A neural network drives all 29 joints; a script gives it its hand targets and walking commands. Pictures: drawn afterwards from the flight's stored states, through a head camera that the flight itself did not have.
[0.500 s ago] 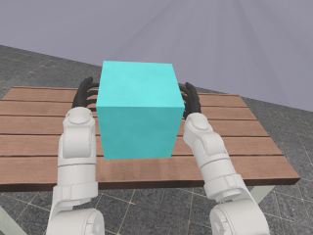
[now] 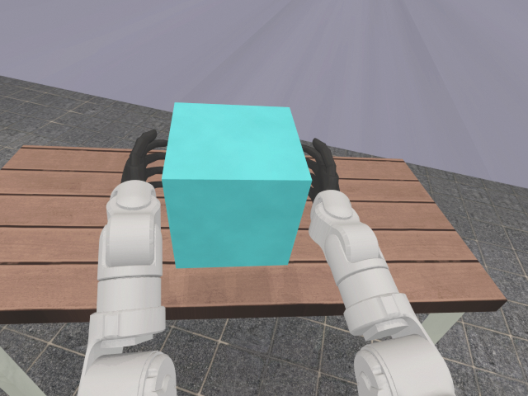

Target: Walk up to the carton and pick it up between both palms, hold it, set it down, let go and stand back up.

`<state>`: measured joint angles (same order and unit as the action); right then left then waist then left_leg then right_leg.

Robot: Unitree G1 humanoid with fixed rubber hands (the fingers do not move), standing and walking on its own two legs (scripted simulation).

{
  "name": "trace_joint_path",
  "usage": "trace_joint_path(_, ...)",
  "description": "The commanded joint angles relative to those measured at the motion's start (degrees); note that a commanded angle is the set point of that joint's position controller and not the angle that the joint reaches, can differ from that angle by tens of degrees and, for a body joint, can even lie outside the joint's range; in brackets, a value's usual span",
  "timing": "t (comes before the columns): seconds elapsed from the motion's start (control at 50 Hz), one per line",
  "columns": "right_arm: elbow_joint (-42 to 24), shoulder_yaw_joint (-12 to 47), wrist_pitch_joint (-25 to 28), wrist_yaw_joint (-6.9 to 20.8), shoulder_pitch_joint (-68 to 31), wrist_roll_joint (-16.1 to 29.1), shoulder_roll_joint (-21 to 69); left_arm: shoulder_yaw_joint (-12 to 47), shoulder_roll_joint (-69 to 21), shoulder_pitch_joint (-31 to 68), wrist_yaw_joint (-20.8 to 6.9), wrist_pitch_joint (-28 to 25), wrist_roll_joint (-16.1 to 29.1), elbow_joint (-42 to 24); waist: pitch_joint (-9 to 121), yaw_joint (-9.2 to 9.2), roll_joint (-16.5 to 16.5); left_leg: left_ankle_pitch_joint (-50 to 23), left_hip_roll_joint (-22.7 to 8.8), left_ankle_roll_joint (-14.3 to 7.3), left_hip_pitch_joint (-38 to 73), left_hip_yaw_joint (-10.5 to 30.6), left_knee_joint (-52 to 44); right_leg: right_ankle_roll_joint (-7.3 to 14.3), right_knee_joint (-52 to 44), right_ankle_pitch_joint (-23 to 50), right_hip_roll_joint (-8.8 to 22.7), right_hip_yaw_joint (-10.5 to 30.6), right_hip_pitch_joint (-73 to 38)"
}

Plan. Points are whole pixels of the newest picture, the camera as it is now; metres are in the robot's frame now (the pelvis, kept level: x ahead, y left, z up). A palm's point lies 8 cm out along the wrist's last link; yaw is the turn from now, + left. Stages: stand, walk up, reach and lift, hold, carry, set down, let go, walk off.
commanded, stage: hold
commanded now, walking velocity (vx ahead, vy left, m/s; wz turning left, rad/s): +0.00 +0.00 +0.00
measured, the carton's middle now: (233, 186) +0.39 +0.01 +0.16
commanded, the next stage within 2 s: set down in 1.32 s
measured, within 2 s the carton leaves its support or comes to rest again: neither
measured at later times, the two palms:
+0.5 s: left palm (138, 185) +0.36 +0.14 +0.19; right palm (324, 191) +0.35 -0.12 +0.18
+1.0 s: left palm (138, 185) +0.36 +0.14 +0.19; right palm (324, 191) +0.35 -0.12 +0.18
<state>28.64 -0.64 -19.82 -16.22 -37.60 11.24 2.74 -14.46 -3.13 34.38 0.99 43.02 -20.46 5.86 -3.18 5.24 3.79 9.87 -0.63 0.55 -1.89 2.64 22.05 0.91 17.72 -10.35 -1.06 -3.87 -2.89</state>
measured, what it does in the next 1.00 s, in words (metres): stands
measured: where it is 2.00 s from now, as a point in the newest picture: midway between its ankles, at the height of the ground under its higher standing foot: outside the picture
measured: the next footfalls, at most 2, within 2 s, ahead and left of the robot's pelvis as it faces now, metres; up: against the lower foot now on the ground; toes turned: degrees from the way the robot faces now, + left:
none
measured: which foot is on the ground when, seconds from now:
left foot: down 0.00-1.00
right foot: down 0.00-1.00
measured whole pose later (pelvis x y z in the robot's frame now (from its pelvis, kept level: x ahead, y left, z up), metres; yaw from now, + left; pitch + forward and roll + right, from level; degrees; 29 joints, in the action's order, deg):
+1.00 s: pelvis +0.00 +0.00 +0.00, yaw +0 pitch -10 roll -1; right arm 28.7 -0.7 -19.6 -16.2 -37.6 11.2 2.8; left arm -14.5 -3.2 34.4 1.0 43.0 -20.6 5.9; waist -3.3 5.3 3.8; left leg 9.8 -0.6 0.5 -1.8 2.6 22.0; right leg 0.9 17.7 -10.4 -1.1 -3.9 -2.9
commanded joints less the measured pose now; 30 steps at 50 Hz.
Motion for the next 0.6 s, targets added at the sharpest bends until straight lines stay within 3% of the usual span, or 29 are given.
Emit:
trace_joint_path(0.0, -21.41, 21.75, 4.59, 6.73, -51.80, 4.14, 31.53, 29.96, -34.69, 42.07, -8.81, -4.17, 10.22, -6.81, 25.10, 0.95, -7.05, -14.43, 2.21, 0.94, 9.80, -2.27, -1.80, -3.92, -2.65, 10.97, -1.54, -1.03, -0.90)
trace_joint_path(0.58, -21.36, 21.79, 4.67, 6.74, -51.75, 4.10, 31.54, 29.89, -34.60, 42.07, -8.82, -4.20, 10.15, -6.85, 25.09, 0.92, -6.99, -14.42, 2.23, 0.88, 9.82, -2.29, -1.81, -3.96, -2.63, 11.16, -1.50, -1.02, -1.01)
